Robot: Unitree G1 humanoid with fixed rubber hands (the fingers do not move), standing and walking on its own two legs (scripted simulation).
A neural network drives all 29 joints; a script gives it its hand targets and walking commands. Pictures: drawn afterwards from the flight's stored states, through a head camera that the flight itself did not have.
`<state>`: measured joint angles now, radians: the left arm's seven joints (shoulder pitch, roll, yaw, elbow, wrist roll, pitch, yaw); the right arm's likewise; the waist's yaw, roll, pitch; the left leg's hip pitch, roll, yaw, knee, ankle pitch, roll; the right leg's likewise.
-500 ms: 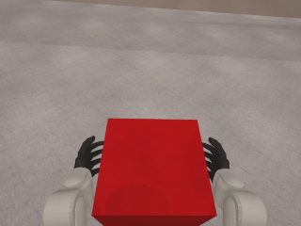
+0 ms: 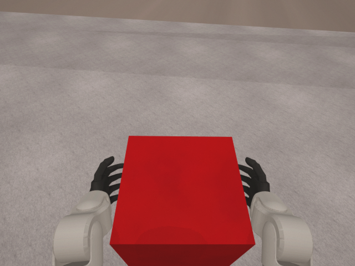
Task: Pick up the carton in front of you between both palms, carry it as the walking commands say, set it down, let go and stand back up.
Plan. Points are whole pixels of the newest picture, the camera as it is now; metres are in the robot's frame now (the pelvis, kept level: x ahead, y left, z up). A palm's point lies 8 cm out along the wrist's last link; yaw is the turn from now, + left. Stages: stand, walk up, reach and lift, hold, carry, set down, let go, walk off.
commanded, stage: carry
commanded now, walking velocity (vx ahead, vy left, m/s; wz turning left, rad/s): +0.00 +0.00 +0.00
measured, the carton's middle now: (179, 208) +0.25 +0.00 +0.03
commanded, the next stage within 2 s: hold in 1.32 s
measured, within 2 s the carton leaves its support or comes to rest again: neither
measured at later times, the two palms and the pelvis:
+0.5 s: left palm (104, 189) +0.26 +0.16 +0.08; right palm (248, 192) +0.26 -0.14 +0.08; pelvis +0.02 +0.01 +0.00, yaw +0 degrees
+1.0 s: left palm (108, 204) +0.25 +0.15 +0.03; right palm (244, 206) +0.25 -0.15 +0.03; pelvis -0.03 +0.01 +0.00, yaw +0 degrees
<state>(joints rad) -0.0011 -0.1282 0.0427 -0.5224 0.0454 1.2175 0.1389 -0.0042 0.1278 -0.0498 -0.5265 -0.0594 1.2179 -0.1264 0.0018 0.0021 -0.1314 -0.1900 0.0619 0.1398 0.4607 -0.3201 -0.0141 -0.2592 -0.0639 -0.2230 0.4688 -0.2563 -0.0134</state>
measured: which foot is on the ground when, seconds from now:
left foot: down 0.00-1.00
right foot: down 0.00-1.00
